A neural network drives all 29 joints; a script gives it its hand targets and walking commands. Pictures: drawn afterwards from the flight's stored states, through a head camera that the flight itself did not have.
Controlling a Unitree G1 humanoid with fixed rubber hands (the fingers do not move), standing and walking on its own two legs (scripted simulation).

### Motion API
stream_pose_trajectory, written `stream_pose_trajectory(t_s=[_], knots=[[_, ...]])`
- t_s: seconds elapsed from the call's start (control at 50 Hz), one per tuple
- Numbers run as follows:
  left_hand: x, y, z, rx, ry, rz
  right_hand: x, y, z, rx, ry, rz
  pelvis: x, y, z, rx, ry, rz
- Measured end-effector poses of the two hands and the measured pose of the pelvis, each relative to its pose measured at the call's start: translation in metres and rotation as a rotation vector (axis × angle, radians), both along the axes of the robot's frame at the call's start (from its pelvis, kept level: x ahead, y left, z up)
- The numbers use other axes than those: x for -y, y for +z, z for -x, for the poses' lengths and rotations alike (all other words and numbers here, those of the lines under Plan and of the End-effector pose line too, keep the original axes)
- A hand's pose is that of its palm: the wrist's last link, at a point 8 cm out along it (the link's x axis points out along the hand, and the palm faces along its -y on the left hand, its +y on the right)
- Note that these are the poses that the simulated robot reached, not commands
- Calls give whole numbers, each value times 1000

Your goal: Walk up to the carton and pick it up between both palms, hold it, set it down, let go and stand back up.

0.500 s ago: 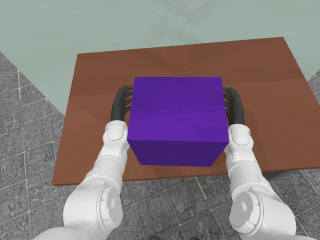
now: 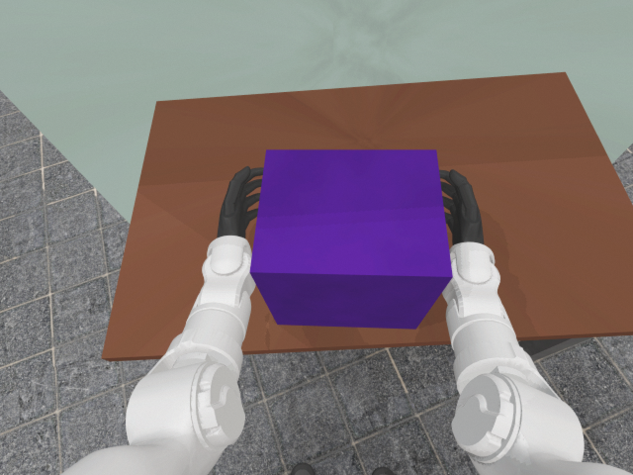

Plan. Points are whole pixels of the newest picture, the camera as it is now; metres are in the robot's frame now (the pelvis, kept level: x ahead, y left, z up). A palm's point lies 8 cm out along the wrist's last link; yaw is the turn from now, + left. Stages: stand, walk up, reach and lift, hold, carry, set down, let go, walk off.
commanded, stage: reach and lift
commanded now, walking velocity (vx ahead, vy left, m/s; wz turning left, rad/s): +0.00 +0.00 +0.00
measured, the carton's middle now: (347, 247) +0.40 -0.03 -0.02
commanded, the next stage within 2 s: none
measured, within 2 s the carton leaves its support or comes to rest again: leaves its support in 0.86 s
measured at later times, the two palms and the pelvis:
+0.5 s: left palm (236, 226) +0.43 +0.12 +0.01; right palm (464, 234) +0.40 -0.18 +0.00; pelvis +0.00 +0.01 +0.00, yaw +1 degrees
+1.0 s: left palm (253, 224) +0.42 +0.09 +0.02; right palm (489, 248) +0.38 -0.20 +0.00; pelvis +0.00 +0.00 +0.00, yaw +0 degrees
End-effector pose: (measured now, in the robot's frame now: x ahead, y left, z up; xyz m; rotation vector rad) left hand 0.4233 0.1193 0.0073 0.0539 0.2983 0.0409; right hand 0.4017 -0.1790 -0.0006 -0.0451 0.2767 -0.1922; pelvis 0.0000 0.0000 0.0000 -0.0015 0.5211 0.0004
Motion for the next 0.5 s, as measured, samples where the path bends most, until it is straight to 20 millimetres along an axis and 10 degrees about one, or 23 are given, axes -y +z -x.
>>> stream_pose_trajectory(t_s=[0.5], knots=[[1,1,-2,1,-12,-18,1,0,2,2,-9,-3,-5,-2,4,-34,13,2]])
